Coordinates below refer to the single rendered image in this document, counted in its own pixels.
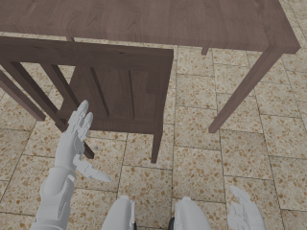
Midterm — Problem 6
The robot left thigh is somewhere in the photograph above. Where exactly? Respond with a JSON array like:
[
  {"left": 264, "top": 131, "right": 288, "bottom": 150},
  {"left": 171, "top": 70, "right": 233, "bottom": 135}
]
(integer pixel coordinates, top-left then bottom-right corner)
[{"left": 101, "top": 198, "right": 135, "bottom": 230}]

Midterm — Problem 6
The left robot forearm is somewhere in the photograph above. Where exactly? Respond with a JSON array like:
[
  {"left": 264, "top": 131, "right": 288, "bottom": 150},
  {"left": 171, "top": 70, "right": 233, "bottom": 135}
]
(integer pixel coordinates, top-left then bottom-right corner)
[{"left": 30, "top": 166, "right": 77, "bottom": 230}]

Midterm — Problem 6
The robot right hand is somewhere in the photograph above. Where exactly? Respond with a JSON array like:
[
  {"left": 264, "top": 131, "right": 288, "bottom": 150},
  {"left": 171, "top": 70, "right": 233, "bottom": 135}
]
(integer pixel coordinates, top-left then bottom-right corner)
[{"left": 226, "top": 185, "right": 267, "bottom": 230}]

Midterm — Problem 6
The robot left hand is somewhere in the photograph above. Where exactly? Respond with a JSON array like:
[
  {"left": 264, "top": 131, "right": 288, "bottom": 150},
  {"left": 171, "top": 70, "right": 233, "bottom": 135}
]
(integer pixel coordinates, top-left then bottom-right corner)
[{"left": 54, "top": 100, "right": 111, "bottom": 182}]

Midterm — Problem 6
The robot thigh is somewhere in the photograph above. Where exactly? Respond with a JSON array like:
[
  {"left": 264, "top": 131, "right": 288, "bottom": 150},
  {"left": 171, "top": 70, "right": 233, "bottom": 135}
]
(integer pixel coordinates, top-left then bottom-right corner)
[
  {"left": 101, "top": 198, "right": 135, "bottom": 230},
  {"left": 175, "top": 200, "right": 212, "bottom": 230}
]

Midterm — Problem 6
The robot right thigh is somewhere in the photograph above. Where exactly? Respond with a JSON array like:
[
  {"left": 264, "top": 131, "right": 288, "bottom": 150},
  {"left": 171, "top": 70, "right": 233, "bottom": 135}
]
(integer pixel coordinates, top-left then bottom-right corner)
[{"left": 175, "top": 200, "right": 212, "bottom": 230}]

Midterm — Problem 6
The table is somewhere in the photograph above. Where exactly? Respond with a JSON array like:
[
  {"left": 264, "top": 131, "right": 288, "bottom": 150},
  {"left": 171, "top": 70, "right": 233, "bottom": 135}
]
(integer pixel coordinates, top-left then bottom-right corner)
[{"left": 0, "top": 0, "right": 301, "bottom": 134}]

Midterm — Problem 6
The chair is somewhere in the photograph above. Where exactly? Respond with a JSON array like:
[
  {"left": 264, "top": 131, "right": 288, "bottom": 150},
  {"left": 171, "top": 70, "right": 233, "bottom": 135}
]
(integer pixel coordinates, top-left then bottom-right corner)
[{"left": 0, "top": 35, "right": 174, "bottom": 164}]

